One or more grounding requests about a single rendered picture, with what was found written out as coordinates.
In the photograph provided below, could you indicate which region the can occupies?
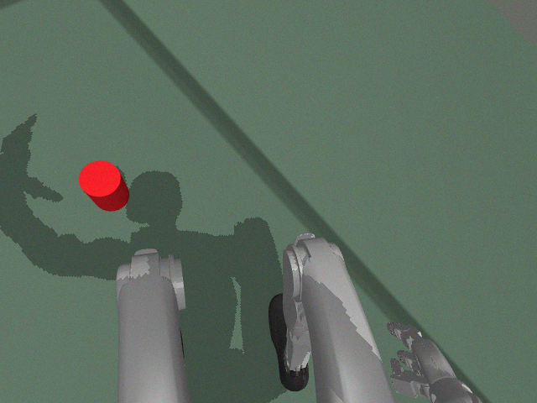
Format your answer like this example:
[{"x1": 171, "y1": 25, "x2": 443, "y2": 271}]
[{"x1": 79, "y1": 160, "x2": 129, "y2": 212}]

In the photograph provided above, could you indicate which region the right robot arm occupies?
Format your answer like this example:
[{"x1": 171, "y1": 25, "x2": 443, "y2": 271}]
[{"x1": 429, "y1": 378, "x2": 482, "y2": 403}]

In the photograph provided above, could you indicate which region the right robot foot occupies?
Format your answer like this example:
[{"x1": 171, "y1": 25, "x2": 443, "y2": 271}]
[{"x1": 268, "y1": 294, "x2": 309, "y2": 391}]

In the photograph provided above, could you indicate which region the right robot hand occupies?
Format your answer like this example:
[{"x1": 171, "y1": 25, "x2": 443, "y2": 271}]
[{"x1": 387, "y1": 322, "x2": 456, "y2": 399}]

